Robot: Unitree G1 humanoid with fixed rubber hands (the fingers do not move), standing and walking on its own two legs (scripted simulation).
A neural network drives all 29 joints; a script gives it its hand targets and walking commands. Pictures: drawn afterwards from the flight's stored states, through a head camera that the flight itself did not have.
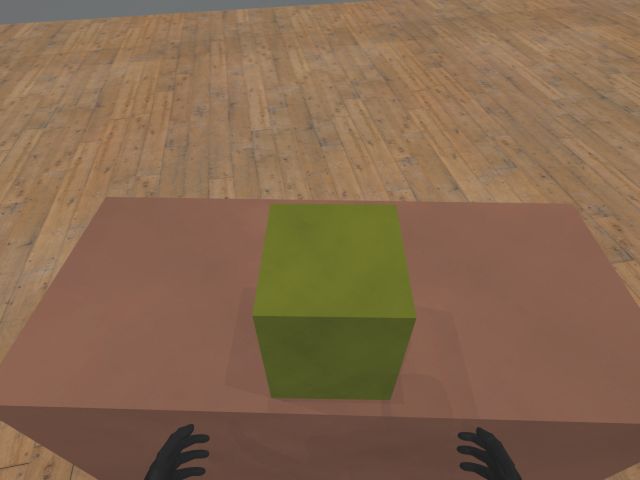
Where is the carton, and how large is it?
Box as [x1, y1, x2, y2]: [252, 204, 415, 399]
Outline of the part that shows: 270,204 252,315 271,397 390,399 415,320 413,301 395,205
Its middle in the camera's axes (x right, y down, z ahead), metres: +0.02 +0.10 +0.64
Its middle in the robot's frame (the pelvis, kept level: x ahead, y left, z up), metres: +0.43 -0.01 -0.06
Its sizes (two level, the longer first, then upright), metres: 0.210 0.200 0.250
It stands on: a pedestal, 0.58 m high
